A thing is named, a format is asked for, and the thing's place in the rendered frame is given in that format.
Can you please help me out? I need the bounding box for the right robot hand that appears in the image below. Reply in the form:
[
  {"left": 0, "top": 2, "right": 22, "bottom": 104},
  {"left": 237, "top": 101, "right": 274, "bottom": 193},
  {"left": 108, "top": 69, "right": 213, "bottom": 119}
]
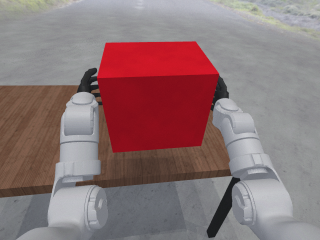
[{"left": 210, "top": 76, "right": 229, "bottom": 111}]

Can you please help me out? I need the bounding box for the table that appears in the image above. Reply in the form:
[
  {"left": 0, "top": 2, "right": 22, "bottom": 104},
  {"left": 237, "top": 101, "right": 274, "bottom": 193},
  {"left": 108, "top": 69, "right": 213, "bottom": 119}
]
[{"left": 0, "top": 85, "right": 241, "bottom": 238}]

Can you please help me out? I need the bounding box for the left robot hand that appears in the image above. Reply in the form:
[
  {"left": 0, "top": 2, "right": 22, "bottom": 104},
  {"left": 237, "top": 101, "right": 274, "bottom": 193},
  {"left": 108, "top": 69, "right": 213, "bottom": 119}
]
[{"left": 77, "top": 68, "right": 103, "bottom": 106}]

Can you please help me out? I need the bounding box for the carton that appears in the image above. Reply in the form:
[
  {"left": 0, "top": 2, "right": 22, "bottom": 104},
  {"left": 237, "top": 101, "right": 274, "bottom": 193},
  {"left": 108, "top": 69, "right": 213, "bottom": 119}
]
[{"left": 97, "top": 41, "right": 219, "bottom": 153}]

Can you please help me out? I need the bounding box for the right robot upper arm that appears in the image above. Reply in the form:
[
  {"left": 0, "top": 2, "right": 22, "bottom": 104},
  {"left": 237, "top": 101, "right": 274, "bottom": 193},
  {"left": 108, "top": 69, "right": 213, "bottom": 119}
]
[{"left": 232, "top": 178, "right": 320, "bottom": 240}]

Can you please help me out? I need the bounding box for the left robot upper arm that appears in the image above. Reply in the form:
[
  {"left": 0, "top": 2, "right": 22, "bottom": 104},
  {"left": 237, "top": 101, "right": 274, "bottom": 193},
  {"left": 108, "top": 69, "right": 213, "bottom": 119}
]
[{"left": 16, "top": 185, "right": 109, "bottom": 240}]

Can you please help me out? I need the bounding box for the robot right forearm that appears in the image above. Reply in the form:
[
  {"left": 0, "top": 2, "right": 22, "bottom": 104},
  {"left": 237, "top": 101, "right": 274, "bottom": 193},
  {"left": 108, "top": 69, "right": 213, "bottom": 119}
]
[{"left": 212, "top": 98, "right": 293, "bottom": 215}]

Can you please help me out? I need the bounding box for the robot left forearm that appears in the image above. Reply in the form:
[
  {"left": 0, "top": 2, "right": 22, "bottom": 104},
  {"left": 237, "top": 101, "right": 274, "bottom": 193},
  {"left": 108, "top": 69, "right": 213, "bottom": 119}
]
[{"left": 47, "top": 92, "right": 101, "bottom": 223}]

